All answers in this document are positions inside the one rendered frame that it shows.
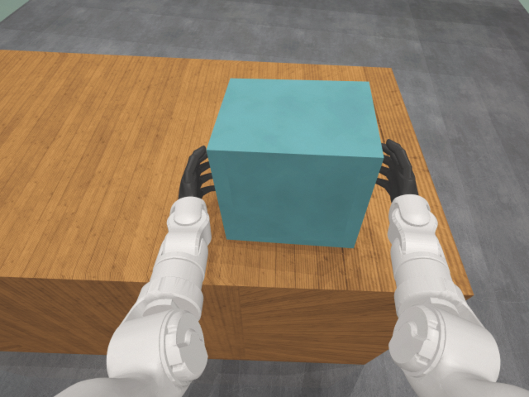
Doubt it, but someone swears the pedestal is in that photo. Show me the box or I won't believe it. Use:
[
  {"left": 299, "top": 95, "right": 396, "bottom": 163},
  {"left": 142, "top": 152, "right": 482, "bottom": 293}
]
[{"left": 0, "top": 50, "right": 474, "bottom": 365}]

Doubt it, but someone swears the carton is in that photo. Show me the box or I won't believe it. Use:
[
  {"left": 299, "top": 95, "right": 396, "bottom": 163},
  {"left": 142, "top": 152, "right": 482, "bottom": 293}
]
[{"left": 207, "top": 79, "right": 384, "bottom": 248}]

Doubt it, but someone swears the robot right hand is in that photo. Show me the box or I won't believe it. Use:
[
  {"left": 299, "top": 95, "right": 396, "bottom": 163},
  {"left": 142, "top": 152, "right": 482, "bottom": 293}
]
[{"left": 376, "top": 139, "right": 418, "bottom": 203}]

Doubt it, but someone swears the robot right forearm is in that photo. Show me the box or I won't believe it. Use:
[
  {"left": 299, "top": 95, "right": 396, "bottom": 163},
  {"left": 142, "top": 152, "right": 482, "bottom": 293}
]
[{"left": 388, "top": 194, "right": 500, "bottom": 374}]

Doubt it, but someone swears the right robot upper arm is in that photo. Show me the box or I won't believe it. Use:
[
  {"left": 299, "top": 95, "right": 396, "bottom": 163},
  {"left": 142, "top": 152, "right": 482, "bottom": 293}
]
[{"left": 388, "top": 304, "right": 529, "bottom": 397}]

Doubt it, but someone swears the left robot upper arm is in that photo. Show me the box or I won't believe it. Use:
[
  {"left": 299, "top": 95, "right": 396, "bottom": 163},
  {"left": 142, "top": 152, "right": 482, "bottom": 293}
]
[{"left": 54, "top": 309, "right": 207, "bottom": 397}]

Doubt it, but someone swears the robot left hand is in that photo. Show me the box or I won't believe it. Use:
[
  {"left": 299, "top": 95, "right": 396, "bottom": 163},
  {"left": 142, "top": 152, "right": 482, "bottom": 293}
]
[{"left": 179, "top": 146, "right": 216, "bottom": 199}]

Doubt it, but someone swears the robot left forearm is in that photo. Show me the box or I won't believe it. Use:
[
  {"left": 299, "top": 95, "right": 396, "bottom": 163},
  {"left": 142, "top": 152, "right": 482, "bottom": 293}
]
[{"left": 107, "top": 197, "right": 212, "bottom": 373}]

